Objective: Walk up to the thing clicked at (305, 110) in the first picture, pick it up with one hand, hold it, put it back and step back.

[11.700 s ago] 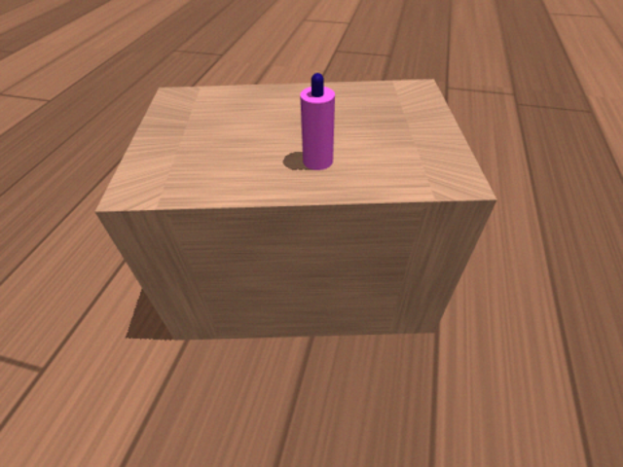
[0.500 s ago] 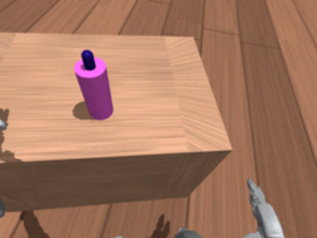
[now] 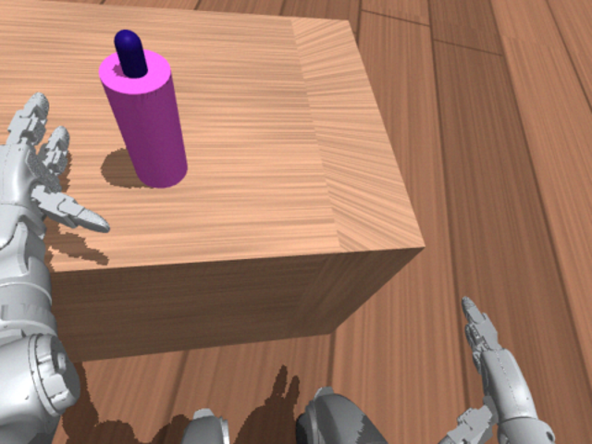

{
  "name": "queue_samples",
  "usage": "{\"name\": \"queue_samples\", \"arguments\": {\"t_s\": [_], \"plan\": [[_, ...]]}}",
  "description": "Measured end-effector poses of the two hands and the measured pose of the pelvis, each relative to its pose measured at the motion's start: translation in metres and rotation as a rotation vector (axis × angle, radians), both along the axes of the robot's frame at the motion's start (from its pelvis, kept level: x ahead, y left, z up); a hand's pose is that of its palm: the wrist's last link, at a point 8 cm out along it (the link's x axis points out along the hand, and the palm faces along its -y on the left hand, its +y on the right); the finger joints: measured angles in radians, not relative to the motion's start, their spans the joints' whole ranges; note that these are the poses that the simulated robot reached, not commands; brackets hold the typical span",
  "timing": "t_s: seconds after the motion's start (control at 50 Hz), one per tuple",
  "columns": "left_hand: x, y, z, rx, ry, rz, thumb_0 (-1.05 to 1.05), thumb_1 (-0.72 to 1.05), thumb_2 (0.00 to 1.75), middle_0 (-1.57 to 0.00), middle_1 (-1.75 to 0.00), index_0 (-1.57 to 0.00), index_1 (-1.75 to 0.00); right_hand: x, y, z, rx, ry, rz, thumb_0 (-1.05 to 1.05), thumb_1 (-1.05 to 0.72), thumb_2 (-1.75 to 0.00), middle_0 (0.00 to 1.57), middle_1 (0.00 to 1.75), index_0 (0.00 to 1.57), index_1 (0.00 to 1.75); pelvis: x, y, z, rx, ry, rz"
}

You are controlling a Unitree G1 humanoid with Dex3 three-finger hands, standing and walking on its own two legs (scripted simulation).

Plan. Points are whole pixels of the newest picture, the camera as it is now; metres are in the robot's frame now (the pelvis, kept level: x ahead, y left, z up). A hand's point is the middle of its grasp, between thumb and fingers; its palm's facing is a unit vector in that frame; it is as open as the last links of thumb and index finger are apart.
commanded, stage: close in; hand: left
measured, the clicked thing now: (147, 114) +0.56 +0.14 +0.07
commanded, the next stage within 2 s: rest palm in 0.44 s
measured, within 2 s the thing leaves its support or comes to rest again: leaves its support in 1.72 s
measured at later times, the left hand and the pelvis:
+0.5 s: hand (134, 156) +0.51 +0.17 +0.04, palm faces +0.03 -1.00 +0.04, open 17.5 cm; pelvis -0.01 -0.01 -0.02, yaw -1 degrees
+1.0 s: hand (151, 146) +0.53 +0.14 +0.04, palm faces +0.03 -1.00 +0.02, open 15.9 cm; pelvis +0.00 -0.01 -0.02, yaw +0 degrees
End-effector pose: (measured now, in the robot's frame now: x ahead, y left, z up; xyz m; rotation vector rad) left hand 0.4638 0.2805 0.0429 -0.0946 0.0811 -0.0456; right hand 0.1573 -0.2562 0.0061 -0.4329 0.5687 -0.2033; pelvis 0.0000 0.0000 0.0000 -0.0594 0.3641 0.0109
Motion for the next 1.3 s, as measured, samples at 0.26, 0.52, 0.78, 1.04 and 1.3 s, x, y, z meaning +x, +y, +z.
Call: {"name": "queue_samples", "arguments": {"t_s": [0.26, 0.52, 0.78, 1.04, 1.3], "plan": [[0.042, -0.047, 0.002, 0.064, -0.056, 0.054, -0.01, -0.56, 0.02, -0.05, -0.01, -0.05, -0.01, -0.042, -0.013, -0.028, 0.010, 0.086, -0.095, -0.01, 0.53, -0.05, 0.06, 0.06, 0.05, 0.05, -0.010, -0.004, -0.021, -0.002, 0.069, -0.024], [0.027, -0.063, -0.009, 0.057, -0.022, 0.073, -0.01, -0.52, 0.01, -0.03, 0.00, -0.05, 0.00, -0.022, -0.022, -0.020, 0.018, 0.016, -0.066, -0.01, 0.54, -0.05, 0.06, 0.06, 0.06, 0.05, -0.010, -0.012, -0.023, 0.017, 0.059, -0.015], [0.040, -0.089, -0.009, 0.069, -0.041, 0.051, -0.01, -0.58, 0.00, -0.09, -0.01, -0.08, -0.01, -0.021, -0.032, -0.025, 0.004, 0.061, -0.110, -0.01, 0.53, -0.06, 0.06, 0.06, 0.05, 0.05, -0.003, -0.012, -0.023, 0.009, 0.070, -0.012], [0.038, -0.084, -0.004, 0.071, -0.045, 0.065, -0.01, -0.53, 0.09, -0.46, -0.27, -0.47, -0.25, -0.013, -0.022, -0.017, 0.043, 0.050, -0.085, -0.01, 0.51, -0.05, 0.06, 0.06, 0.06, 0.05, 0.003, -0.013, -0.018, 0.019, 0.063, -0.016], [0.022, -0.081, -0.005, 0.071, -0.038, 0.078, -0.01, -0.36, 0.37, -0.76, -0.59, -0.80, -0.59, -0.007, -0.023, -0.011, 0.037, 0.029, -0.075, -0.01, 0.50, -0.05, 0.06, 0.06, 0.05, 0.05, 0.003, -0.011, -0.014, 0.018, 0.033, -0.012]]}}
